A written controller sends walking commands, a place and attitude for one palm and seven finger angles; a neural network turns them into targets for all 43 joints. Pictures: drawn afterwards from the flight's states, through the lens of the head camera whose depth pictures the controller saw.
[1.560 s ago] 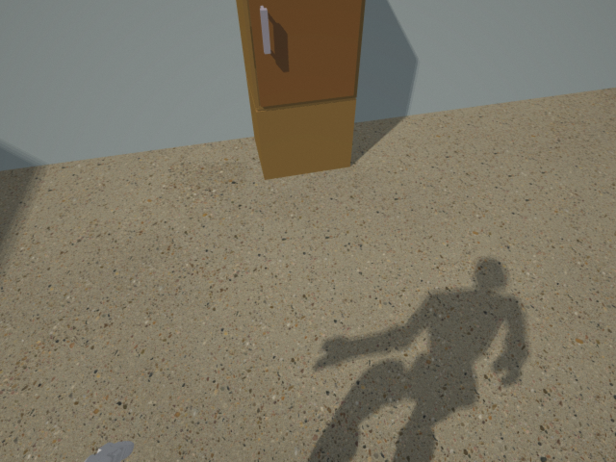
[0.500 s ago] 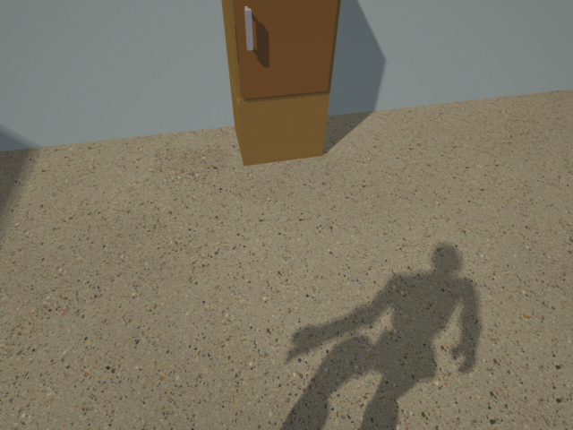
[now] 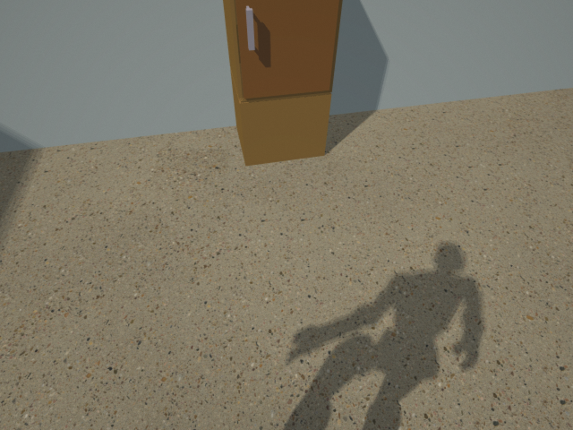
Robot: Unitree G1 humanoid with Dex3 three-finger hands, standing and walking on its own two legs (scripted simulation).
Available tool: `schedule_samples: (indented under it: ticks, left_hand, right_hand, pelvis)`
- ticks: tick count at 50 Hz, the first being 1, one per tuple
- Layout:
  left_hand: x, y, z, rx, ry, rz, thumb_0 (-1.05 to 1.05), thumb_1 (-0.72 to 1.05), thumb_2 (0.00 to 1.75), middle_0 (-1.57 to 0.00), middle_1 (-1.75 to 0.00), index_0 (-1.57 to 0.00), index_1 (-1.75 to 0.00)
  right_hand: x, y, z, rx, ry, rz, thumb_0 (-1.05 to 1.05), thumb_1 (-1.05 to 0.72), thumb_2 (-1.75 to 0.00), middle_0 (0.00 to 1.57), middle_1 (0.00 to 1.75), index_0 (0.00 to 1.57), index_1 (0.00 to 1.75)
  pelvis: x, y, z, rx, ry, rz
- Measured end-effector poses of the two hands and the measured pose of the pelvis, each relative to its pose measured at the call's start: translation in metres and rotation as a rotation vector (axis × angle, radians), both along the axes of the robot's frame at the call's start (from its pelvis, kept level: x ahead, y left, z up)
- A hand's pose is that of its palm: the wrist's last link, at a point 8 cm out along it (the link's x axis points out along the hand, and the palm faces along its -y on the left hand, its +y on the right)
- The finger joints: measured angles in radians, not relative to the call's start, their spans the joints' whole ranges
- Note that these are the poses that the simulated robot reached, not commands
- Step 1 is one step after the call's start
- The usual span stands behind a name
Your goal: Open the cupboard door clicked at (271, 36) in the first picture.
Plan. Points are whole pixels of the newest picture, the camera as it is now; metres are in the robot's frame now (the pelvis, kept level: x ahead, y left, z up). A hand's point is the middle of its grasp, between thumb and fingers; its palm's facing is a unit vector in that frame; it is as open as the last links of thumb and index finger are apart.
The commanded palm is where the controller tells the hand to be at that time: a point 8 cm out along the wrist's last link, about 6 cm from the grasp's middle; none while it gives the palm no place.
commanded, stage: walk to a spot facing it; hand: left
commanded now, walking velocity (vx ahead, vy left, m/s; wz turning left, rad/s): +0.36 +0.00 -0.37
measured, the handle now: (249, 28) +1.53 +0.24 -0.04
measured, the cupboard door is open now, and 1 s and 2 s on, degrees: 0 0 0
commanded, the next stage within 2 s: turn to face it in 1.82 s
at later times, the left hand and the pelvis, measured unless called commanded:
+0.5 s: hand out of the picture +0.06 +0.14 -0.18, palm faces -0.04 -0.98 -0.19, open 7.4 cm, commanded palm none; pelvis +0.11 -0.04 -0.01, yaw -8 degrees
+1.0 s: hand (224, 297) +0.41 +0.16 -0.18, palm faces -0.18 -0.97 -0.16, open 7.4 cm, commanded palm none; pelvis +0.33 -0.01 -0.01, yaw -15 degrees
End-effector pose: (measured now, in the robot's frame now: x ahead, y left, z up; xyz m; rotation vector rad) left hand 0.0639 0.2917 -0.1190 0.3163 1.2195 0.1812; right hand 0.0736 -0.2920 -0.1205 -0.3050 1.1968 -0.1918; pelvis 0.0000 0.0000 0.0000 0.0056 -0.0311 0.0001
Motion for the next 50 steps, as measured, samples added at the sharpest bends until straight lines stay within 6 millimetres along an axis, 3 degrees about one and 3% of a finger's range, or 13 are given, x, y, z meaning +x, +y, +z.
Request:
schedule_samples:
  ticks: [6,13,18,20,22,25,29,33,37,39,44,47,50]
  left_hand:
    - [-0.007,-0.013,-0.01,-0.027,0.036,0.007,0.01,0.91,0.89,-0.2,-0.3,-0.2,-0.3]
    - [-0.019,-0.045,-0.033,-0.105,0.152,0.004,0.01,0.91,0.89,-0.2,-0.3,-0.2,-0.3]
    - [-0.004,-0.076,-0.039,-0.126,0.197,-0.001,0.01,0.91,0.89,-0.2,-0.3,-0.2,-0.3]
    - [0.003,-0.086,-0.038,-0.131,0.166,0.024,0.01,0.91,0.89,-0.2,-0.3,-0.2,-0.3]
    - [0.003,-0.096,-0.034,-0.133,0.168,0.045,0.01,0.91,0.89,-0.2,-0.3,-0.2,-0.3]
    - [-0.004,-0.107,-0.027,-0.143,0.243,0.055,0.01,0.91,0.89,-0.2,-0.3,-0.2,-0.3]
    - [-0.009,-0.114,-0.019,-0.158,0.372,0.054,0.01,0.91,0.89,-0.2,-0.3,-0.2,-0.3]
    - [0.007,-0.109,-0.021,-0.163,0.449,0.067,0.01,0.91,0.89,-0.2,-0.3,-0.2,-0.3]
    - [0.048,-0.093,-0.04,-0.164,0.471,0.068,0.01,0.9,0.89,-0.2,-0.3,-0.2,-0.3]
    - [0.081,-0.083,-0.052,-0.164,0.456,0.051,0.01,0.9,0.89,-0.2,-0.3,-0.2,-0.3]
    - [0.206,-0.071,-0.055,-0.162,0.258,-0.051,0.01,0.91,0.89,-0.2,-0.3,-0.2,-0.3]
    - [0.283,-0.074,-0.045,-0.17,0.12,-0.108,0.01,0.91,0.89,-0.2,-0.3,-0.2,-0.3]
    - [0.346,-0.083,-0.035,-0.179,0.023,-0.151,0.01,0.91,0.9,-0.2,-0.3,-0.19,-0.3]
  right_hand:
    - [-0.006,0.01,-0.008,0.026,0.012,-0.021,0.01,-0.91,-0.9,0.2,0.3,0.2,0.3]
    - [-0.033,0.028,-0.032,0.099,0.085,-0.116,0.01,-0.91,-0.9,0.2,0.3,0.2,0.3]
    - [-0.057,0.029,-0.05,0.146,0.186,-0.202,0.01,-0.91,-0.9,0.2,0.3,0.2,0.3]
    - [-0.058,0.029,-0.05,0.159,0.249,-0.199,0.01,-0.91,-0.9,0.2,0.3,0.2,0.3]
    - [-0.045,0.027,-0.045,0.162,0.269,-0.193,0.01,-0.91,-0.9,0.2,0.3,0.2,0.3]
    - [-0.003,0.023,-0.039,0.163,0.208,-0.197,0.01,-0.91,-0.9,0.2,0.3,0.2,0.3]
    - [0.076,0.02,-0.033,0.169,0.059,-0.2,0.01,-0.91,-0.9,0.2,0.3,0.2,0.3]
    - [0.161,0.027,-0.028,0.174,-0.074,-0.169,0.01,-0.91,-0.9,0.2,0.3,0.19,0.3]
    - [0.235,0.038,-0.031,0.152,-0.18,-0.141,0.01,-0.91,-0.9,0.2,0.3,0.19,0.3]
    - [0.254,0.042,-0.033,0.133,-0.211,-0.155,0.01,-0.91,-0.9,0.2,0.3,0.2,0.3]
    - [0.243,0.054,-0.027,0.132,-0.133,-0.242,0.0,-0.91,-0.9,0.2,0.3,0.2,0.3]
    - [0.227,0.048,-0.021,0.098,-0.075,-0.316,-0.01,-0.95,-0.9,0.2,0.3,0.2,0.3]
    - [0.211,0.048,-0.019,0.095,0.006,-0.355,-0.01,-0.96,-0.9,0.2,0.3,0.2,0.3]
  pelvis:
    - [0.009,-0.001,-0.004,0.0,0.003,-0.027]
    - [0.039,-0.007,-0.015,0.015,0.019,-0.082]
    - [0.068,-0.024,-0.023,0.001,0.022,-0.098]
    - [0.08,-0.031,-0.023,0.003,0.026,-0.091]
    - [0.092,-0.034,-0.018,0.011,0.026,-0.105]
    - [0.112,-0.036,-0.012,0.018,0.027,-0.136]
    - [0.142,-0.032,-0.009,0.012,0.032,-0.165]
    - [0.178,-0.026,-0.015,-0.002,0.033,-0.18]
    - [0.226,-0.017,-0.031,-0.017,0.021,-0.194]
    - [0.246,-0.012,-0.038,-0.02,0.012,-0.207]
    - [0.284,-0.006,-0.024,-0.009,-0.011,-0.247]
    - [0.305,-0.004,-0.015,-0.007,-0.003,-0.256]
    - [0.326,-0.005,-0.009,0.002,0.008,-0.268]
